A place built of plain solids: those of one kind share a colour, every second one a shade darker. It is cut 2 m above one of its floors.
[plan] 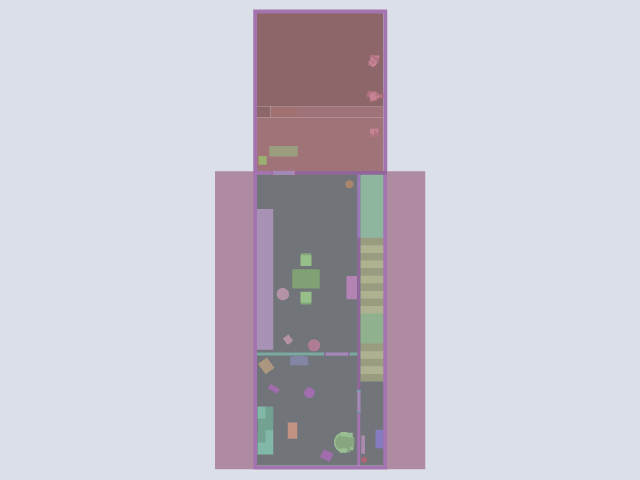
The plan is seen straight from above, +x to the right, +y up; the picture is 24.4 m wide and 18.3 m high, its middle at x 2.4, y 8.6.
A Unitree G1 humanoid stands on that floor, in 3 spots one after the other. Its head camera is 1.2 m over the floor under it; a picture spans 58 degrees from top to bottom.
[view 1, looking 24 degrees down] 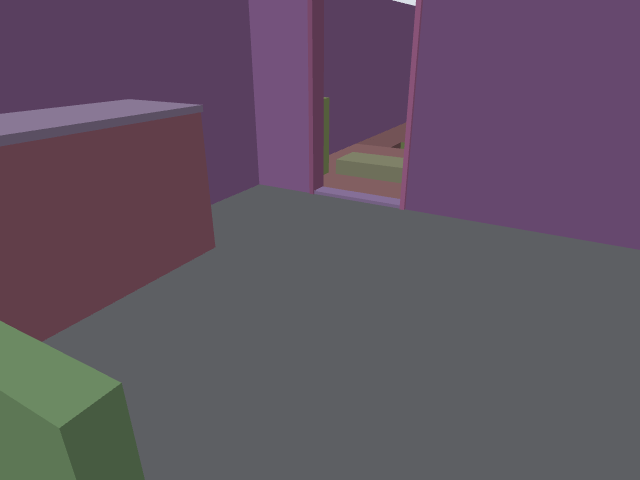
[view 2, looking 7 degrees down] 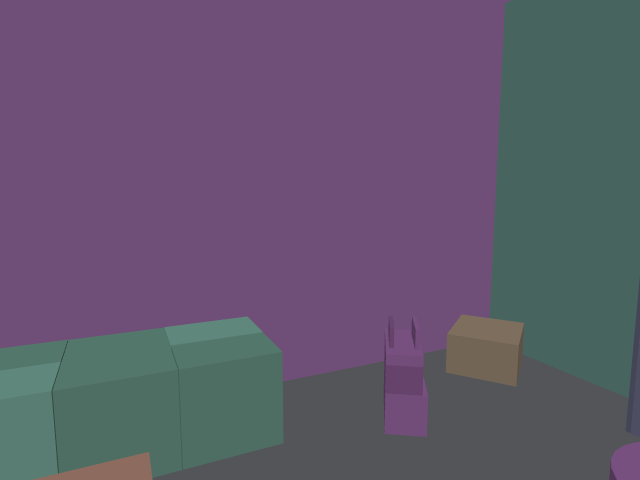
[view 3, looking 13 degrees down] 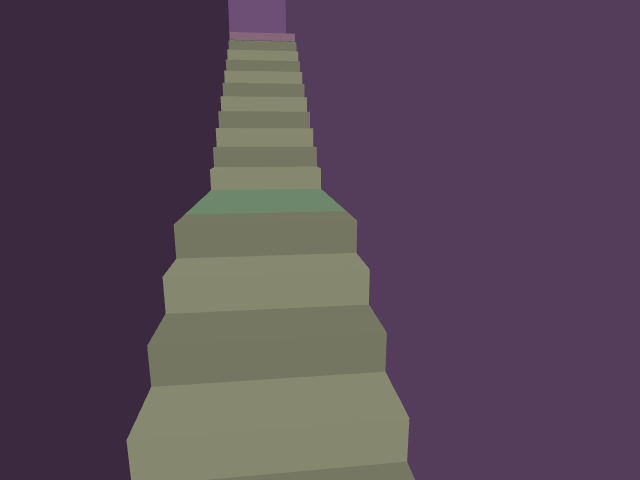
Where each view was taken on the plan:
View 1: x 2.45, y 7.86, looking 119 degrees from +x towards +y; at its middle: ground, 2.95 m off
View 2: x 2.42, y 1.60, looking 155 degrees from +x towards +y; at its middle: wall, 2.69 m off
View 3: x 4.38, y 2.31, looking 83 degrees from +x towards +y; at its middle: tread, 2.12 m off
